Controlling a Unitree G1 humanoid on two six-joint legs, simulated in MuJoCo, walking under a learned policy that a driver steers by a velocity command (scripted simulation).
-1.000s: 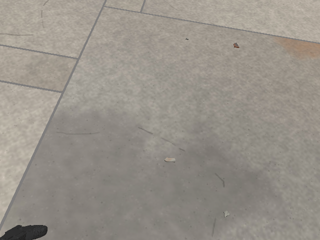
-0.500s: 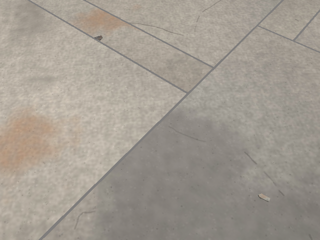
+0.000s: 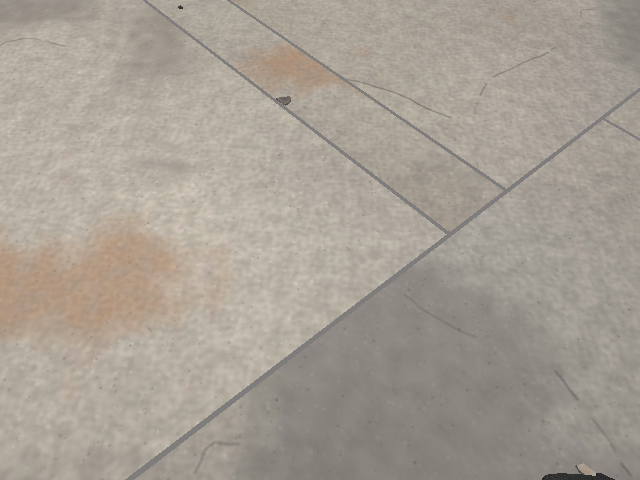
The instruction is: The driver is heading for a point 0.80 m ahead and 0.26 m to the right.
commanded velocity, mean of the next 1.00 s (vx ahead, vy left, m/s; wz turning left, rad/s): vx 0.59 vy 0.00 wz -0.52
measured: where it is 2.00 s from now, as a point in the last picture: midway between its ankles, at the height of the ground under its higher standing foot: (541, 291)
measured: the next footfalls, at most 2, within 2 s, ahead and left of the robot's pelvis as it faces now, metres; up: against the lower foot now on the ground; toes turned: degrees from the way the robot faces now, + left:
right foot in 0.20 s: +0.03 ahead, -0.13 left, +0.00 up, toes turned -15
left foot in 0.66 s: +0.40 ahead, -0.06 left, +0.00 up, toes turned -33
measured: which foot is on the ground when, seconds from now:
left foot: down 0.00-0.20, up 0.22-0.64, down 0.66-1.00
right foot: up 0.00-0.18, down 0.20-0.66, up 0.68-1.00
